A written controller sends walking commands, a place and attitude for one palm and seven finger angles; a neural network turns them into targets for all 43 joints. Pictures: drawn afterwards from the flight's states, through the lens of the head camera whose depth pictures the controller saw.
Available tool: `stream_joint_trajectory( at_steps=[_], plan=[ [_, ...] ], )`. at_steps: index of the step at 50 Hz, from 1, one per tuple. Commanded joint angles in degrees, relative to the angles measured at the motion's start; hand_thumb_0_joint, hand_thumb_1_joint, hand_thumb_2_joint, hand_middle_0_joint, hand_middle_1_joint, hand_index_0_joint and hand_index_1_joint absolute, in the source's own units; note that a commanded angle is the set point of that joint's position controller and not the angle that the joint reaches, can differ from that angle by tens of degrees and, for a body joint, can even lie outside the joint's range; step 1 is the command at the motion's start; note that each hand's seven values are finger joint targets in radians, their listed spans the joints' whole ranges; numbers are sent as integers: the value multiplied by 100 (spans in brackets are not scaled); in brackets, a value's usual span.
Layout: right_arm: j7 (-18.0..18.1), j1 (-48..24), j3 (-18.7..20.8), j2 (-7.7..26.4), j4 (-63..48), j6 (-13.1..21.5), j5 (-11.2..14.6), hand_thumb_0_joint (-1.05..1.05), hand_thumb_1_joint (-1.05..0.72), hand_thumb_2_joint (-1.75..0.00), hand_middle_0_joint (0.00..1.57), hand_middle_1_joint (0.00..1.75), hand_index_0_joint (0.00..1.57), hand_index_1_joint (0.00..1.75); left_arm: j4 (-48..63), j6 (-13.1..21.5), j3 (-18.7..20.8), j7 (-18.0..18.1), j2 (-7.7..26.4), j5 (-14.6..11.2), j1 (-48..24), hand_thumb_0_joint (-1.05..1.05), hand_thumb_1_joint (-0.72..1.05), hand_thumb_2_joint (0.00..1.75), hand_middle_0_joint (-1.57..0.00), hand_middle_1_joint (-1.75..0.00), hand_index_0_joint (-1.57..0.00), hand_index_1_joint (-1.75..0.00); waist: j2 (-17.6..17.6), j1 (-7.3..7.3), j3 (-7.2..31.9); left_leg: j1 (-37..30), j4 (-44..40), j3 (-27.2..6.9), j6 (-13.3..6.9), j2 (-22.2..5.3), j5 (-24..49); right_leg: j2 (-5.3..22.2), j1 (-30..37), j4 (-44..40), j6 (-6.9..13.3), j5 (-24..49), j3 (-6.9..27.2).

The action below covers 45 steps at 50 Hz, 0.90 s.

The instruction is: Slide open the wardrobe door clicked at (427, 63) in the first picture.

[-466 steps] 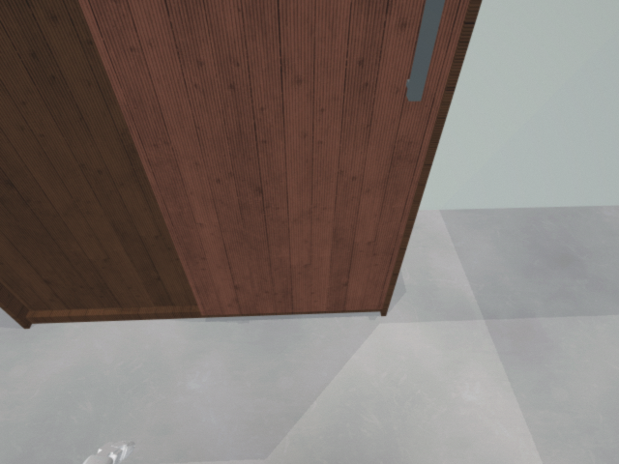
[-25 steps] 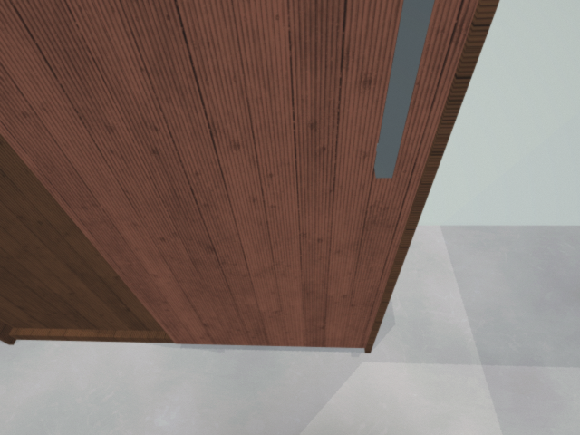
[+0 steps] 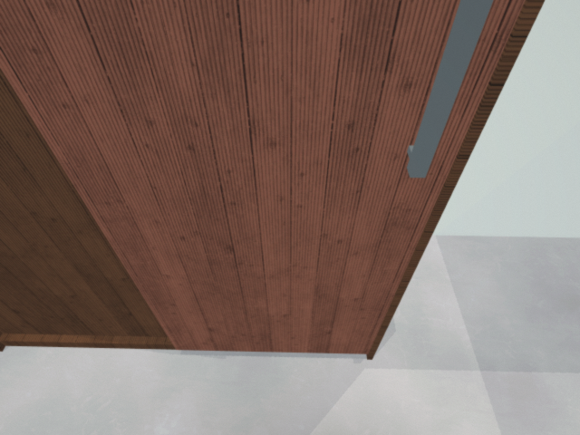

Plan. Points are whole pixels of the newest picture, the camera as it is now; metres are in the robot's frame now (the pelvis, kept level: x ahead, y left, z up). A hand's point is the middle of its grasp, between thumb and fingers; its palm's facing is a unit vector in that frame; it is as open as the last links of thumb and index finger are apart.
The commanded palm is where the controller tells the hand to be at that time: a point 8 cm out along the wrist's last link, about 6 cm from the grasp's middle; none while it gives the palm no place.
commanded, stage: come to a stop and stand still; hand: right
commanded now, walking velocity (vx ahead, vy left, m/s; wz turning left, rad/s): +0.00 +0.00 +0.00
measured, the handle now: (439, 85) +0.49 -0.15 +0.26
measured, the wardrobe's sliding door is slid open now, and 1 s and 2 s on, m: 0.00 0.00 0.00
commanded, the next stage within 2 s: look again from close up in 0.46 s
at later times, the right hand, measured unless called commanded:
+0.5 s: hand out of the picture -0.01 -0.15 -0.18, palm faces +0.07 +0.99 -0.15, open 7.4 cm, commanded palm none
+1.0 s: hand out of the picture +0.04 -0.24 -0.18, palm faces -0.02 +0.98 -0.21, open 7.4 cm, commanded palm none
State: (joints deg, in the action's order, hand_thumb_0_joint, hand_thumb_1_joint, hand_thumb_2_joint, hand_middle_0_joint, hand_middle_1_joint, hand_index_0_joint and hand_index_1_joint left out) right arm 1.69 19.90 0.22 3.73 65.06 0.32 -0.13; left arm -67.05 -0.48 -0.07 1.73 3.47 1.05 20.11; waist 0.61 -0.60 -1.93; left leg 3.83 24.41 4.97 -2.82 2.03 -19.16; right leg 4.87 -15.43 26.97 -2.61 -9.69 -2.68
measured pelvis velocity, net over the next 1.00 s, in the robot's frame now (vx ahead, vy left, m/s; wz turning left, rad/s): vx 0.00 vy -0.05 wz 0.04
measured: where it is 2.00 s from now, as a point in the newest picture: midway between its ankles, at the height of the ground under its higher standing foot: outside the picture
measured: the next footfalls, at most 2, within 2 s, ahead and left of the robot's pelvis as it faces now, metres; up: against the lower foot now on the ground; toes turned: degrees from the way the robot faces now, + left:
none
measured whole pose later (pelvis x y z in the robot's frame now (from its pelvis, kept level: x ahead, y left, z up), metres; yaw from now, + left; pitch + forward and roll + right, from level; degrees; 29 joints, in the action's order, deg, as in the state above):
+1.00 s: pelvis +0.00 -0.05 -0.01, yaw +3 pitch -1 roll +1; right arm 2.6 16.6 0.2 10.8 57.3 -0.4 -1.1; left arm -57.8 0.0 -0.1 1.1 9.7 1.2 15.5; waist 0.8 -0.2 -0.6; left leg 7.1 29.8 1.4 1.1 -1.7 -21.4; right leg 0.1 -17.3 32.3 3.3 -13.8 -5.7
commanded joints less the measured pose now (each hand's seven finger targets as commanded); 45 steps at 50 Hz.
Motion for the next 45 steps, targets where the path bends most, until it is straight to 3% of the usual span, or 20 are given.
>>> stream_joint_trajectory(
  at_steps=[1, 13, 21, 25, 27, 28, 29, 30, 31, 32, 33, 35, 36, 37, 38, 40, 42, 43, 45],
  plan=[
    [72, 582, 97, 519, -90, 91, -27, 0, -90, -90, 20, 30, 20, 30, 169, 95, 136, 78, 505, -30, 263, 0, 90, 90, -20, -30, -20, -30, 57, 42, -391, 932, -824, -644, 53, -834, 1018, 201, 498, -163, 190, 578, 110],
    [106, 764, 90, 515, -23, 93, -53, 0, -90, -90, 20, 30, 20, 30, 194, 100, 113, 88, 561, -41, 78, 0, 90, 90, -20, -30, -20, -30, 159, 80, -479, 815, -686, -561, 137, -831, 1762, 229, 615, -209, 215, 875, 87],
    [106, 707, 97, 630, -54, 84, -62, 0, -90, -90, 20, 30, 20, 30, 235, 113, 96, 91, 685, -40, -40, 0, 90, 90, -20, -30, -20, -30, -13, 90, -363, 630, -609, -534, 151, -849, 2118, 225, 713, -209, 211, 1086, 69],
    [112, 710, 107, 689, -71, 87, -68, 0, -90, -90, 20, 30, 20, 30, 260, 126, 91, 91, 727, -40, -86, 0, 90, 90, -20, -30, -20, -30, 79, 105, -273, 498, -574, -511, 180, -873, 2512, 233, 771, -166, 222, 1286, 48],
    [115, 662, 110, 691, -85, 83, -60, 0, -90, -90, 20, 30, 20, 30, 253, 112, 93, 89, 740, -37, -101, 0, 90, 90, -20, -30, -20, -30, 150, 97, -329, 523, -605, -508, 178, -872, 2375, 221, 728, -191, 205, 1136, 58],
    [319, 1004, 73, 939, -22, 282, -159, 0, -90, -90, 20, 30, 20, 30, 780, 207, 106, 6, 1005, -88, -930, 0, 90, 90, -20, -30, -20, -30, 31, 331, -606, 1088, -766, -1442, 562, -1250, 5220, 36, 130, 1281, 161, 610, -208],
    [323, 700, 180, 1259, -228, 338, -187, 0, -90, -90, 20, 30, 20, 30, 1063, 148, 94, 18, 783, -50, -610, 0, 90, 90, -20, -30, -20, -30, 24, -96, -526, 321, -174, -1213, 415, -1457, 7565, -327, -325, 1203, 187, -647, -263],
    [280, 668, 172, 1322, -382, 345, -137, 0, -90, -90, 20, 30, 20, 30, 942, 171, 124, 59, 672, -32, -227, 0, 90, 90, -20, -30, -20, -30, 174, -132, -33, -69, 388, -1004, 316, -1493, 8352, -406, -209, 881, 368, -963, -390],
    [286, 626, 137, 1234, -414, 348, -114, 0, -90, -90, 20, 30, 20, 30, 903, 208, 154, 66, 733, -27, 88, 0, 90, 90, -20, -30, -20, -30, 630, -224, 472, -337, 743, -789, 80, -1332, 8243, -376, -74, 661, 395, -625, -319],
    [277, 529, 128, 1210, -491, 371, -78, 0, -90, -90, 20, 30, 20, 30, 878, 228, 194, 56, 887, -41, 283, 0, 90, 90, -20, -30, -20, -30, 1090, -265, 911, -518, 969, -629, 30, -1158, 7711, -298, 200, 585, 465, 136, -174],
    [264, 474, 138, 1148, -592, 350, -57, 0, -90, -90, 20, 30, 20, 30, 894, 243, 222, 58, 1011, -65, 328, 0, 90, 90, -20, -30, -20, -30, 1166, -232, 1095, -394, 1023, -608, 54, -1031, 6749, -170, 428, 608, 541, 855, -34],
    [250, 408, 115, 918, -722, 212, -73, 0, -90, -90, 20, 30, 20, 30, 950, 238, 216, 72, 1113, -37, 200, 0, 90, 90, -20, -30, -20, -30, 437, -80, 500, 447, 729, -617, 37, -807, 3855, 172, 532, 510, 609, 1633, 219],
    [233, 418, 109, 864, -754, 165, -90, 0, -90, -90, 20, 30, 20, 30, 980, 217, 201, 81, 1104, -34, 38, 0, 90, 90, -20, -30, -20, -30, -133, 4, 96, 771, 479, -656, 21, -727, 2701, 252, 412, 414, 611, 1693, 307],
    [212, 412, 103, 921, -755, 124, -90, 0, -90, -90, 20, 30, 20, 30, 1033, 187, 171, 74, 1067, -40, -118, 0, 90, 90, -20, -30, -20, -30, -450, 66, -300, 948, 235, -698, 11, -663, 1828, 239, 175, 275, 595, 1418, 402],
    [193, 428, 94, 981, -764, 105, -88, 0, -90, -90, 20, 30, 20, 30, 1098, 158, 141, 54, 1027, -45, -219, 0, 90, 90, -20, -30, -20, -30, -516, 99, -573, 1075, 40, -773, -20, -649, 1251, 196, -43, 119, 572, 875, 438],
    [173, 467, 70, 1078, -769, 85, -111, 0, -90, -90, 20, 30, 20, 30, 1155, 165, 98, 22, 998, -42, -239, 0, 90, 90, -20, -30, -20, -30, -483, 111, -623, 1026, -39, -809, -23, -652, 1140, 97, -103, 33, 570, 762, 469],
    [169, 412, 63, 1113, -776, 47, -111, 0, -90, -90, 20, 30, 20, 30, 1147, 186, 117, 14, 1140, -26, -191, 0, 90, 90, -20, -30, -20, -30, -351, 86, -208, 841, 136, -694, 17, -575, 1067, 158, 126, 71, 618, 1198, 541],
    [168, 381, 59, 1095, -810, 36, -94, 0, -90, -90, 20, 30, 20, 30, 1154, 185, 136, 17, 1211, -25, -198, 0, 90, 90, -20, -30, -20, -30, -158, 97, -91, 809, 140, -668, 46, -550, 817, 202, 170, 28, 642, 1047, 609],
    [154, 295, 48, 1106, -875, 11, -95, 0, -90, -90, 20, 30, 20, 30, 1186, 187, 149, 8, 1286, -21, -229, 0, 90, 90, -20, -30, -20, -30, -117, 98, -91, 838, 119, -620, 74, -541, 421, 244, 161, -159, 672, 695, 692]
  ],
)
